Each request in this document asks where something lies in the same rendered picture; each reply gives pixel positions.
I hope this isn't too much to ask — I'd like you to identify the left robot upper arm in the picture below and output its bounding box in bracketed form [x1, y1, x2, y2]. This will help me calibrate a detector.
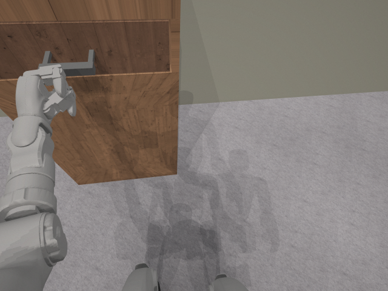
[0, 212, 67, 291]

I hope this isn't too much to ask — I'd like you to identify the robot left forearm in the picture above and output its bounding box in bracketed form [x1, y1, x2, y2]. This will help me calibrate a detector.
[0, 115, 57, 223]

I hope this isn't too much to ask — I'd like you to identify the left robot thigh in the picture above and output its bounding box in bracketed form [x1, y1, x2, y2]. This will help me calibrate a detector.
[122, 267, 158, 291]

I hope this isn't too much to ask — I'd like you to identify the drawer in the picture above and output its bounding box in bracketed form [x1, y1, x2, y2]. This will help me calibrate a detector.
[0, 19, 170, 79]

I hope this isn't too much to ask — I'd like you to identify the handle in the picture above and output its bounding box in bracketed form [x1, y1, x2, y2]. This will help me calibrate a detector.
[38, 50, 96, 76]

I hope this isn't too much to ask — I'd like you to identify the left robot hand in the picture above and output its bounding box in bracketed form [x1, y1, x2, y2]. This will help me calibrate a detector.
[16, 64, 76, 125]

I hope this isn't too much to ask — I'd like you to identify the robot left shin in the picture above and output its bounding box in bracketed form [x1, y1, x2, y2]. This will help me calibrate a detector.
[135, 263, 149, 270]

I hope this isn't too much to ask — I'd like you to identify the cabinet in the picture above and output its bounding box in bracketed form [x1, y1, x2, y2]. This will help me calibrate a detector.
[0, 0, 181, 185]

